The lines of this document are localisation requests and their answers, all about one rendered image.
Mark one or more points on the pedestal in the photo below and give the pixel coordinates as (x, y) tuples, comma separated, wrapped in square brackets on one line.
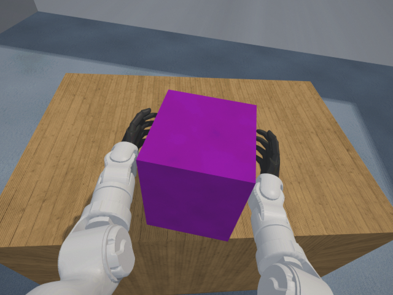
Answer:
[(336, 209)]

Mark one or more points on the right robot upper arm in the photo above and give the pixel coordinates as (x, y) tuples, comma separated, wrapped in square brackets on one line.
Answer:
[(285, 279)]

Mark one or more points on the left robot upper arm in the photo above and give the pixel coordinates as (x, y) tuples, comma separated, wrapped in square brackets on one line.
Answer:
[(92, 262)]

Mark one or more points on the left robot forearm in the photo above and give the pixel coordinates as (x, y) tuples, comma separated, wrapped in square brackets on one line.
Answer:
[(113, 194)]

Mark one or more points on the left robot hand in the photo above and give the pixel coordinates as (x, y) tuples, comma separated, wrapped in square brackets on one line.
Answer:
[(135, 132)]

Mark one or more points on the right robot forearm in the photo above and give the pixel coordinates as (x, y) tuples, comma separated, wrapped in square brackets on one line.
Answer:
[(273, 234)]

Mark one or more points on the carton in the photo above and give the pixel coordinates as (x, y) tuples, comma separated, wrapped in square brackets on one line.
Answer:
[(197, 166)]

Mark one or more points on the right robot hand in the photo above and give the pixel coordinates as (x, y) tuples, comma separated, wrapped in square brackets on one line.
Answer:
[(270, 163)]

